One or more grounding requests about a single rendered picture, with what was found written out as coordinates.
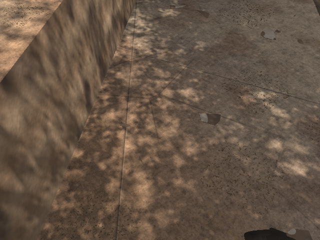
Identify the robot right hand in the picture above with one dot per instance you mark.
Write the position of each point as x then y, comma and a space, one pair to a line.
267, 234

